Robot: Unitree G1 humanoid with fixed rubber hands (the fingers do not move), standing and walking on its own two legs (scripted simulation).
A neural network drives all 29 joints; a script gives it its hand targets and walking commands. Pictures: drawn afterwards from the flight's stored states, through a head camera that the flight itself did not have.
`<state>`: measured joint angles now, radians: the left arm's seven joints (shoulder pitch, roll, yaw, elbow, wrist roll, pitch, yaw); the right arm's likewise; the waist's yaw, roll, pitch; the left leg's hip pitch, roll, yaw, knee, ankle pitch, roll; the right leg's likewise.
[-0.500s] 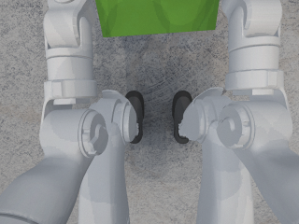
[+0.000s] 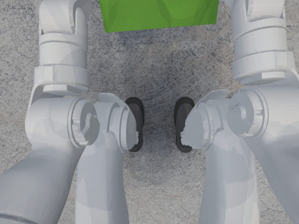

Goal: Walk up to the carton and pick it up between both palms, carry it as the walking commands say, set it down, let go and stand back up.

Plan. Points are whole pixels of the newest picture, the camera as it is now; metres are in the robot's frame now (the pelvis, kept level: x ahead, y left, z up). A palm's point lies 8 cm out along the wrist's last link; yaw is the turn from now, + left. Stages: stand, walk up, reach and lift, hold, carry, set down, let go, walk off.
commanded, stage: set down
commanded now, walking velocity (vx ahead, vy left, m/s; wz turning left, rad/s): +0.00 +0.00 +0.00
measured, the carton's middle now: out of the picture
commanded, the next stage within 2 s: none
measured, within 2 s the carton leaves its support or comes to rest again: rests again in 1.06 s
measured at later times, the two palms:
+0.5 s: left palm out of the picture +0.56 +0.15 -0.18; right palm out of the picture +0.57 -0.14 -0.18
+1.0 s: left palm out of the picture +0.58 +0.16 -0.20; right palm out of the picture +0.59 -0.14 -0.20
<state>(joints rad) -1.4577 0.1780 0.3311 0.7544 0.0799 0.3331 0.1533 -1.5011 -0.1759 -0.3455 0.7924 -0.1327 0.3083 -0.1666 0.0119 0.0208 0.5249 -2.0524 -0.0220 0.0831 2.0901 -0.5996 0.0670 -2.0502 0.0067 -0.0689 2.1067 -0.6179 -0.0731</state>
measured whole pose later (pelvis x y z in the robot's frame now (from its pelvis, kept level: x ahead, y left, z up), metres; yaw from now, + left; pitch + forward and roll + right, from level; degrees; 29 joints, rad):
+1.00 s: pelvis +0.02 +0.00 -0.03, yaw +0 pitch +34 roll +1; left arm -1.52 0.24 0.36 0.83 0.07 0.26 0.03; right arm -1.56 -0.22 -0.41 0.85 -0.13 0.25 0.00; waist 0.01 0.02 0.51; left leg -2.13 -0.03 0.08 2.20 -0.66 0.07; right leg -2.13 0.01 -0.08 2.21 -0.68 -0.08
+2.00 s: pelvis +0.02 +0.00 -0.04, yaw +1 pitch +35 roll +1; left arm -1.53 0.24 0.34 0.91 0.06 0.15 0.05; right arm -1.55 -0.25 -0.40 0.94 -0.13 0.13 0.02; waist 0.01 0.01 0.49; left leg -2.18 -0.04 0.08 2.24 -0.68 0.06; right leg -2.17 0.01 -0.07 2.26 -0.71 -0.08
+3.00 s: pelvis +0.00 +0.00 +0.05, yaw +0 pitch +29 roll +2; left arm -1.53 0.33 0.16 0.75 -0.16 0.42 0.20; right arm -1.54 -0.40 -0.16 0.77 0.13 0.41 -0.14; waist 0.01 0.00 0.52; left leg -1.85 -0.05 0.08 1.93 -0.58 0.06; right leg -1.86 0.04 -0.02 1.96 -0.60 -0.05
